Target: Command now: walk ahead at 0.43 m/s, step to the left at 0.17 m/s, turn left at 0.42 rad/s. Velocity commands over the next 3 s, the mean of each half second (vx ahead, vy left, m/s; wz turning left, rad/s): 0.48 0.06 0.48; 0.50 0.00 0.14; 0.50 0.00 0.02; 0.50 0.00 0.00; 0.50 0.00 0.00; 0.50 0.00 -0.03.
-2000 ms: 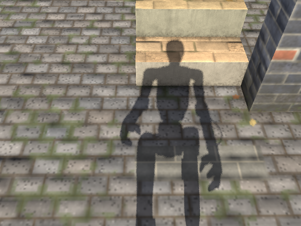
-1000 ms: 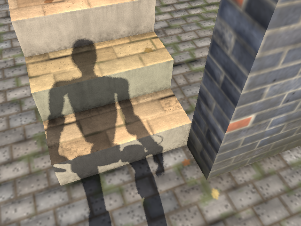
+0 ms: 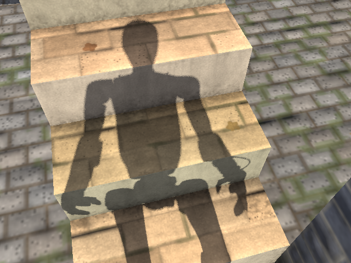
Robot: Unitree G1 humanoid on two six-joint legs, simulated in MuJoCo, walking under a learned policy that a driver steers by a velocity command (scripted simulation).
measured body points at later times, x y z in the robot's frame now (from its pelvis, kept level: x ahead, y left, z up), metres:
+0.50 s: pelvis +0.12 +0.04 +0.01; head +0.14 +0.03 +0.46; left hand +0.19 +0.31 -0.09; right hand +0.31 -0.18 -0.12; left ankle +0.06 +0.07 -0.70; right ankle +0.14 -0.05 -0.73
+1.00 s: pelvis +0.15 +0.08 +0.01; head +0.15 +0.09 +0.46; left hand +0.14 +0.34 -0.13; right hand +0.21 -0.17 -0.13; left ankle +0.08 +0.15 -0.73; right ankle +0.12 -0.03 -0.47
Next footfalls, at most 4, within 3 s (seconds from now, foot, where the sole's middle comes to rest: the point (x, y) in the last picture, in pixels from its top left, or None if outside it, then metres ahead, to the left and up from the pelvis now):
0.46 right None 0.18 -0.04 -0.77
0.80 left None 0.12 0.17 -0.77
1.30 right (183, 243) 0.44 0.00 -0.58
1.90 left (107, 149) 0.66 0.24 -0.39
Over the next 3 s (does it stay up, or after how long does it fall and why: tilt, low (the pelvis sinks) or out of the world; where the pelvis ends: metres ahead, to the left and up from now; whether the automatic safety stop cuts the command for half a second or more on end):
stays up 1.07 0.28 0.68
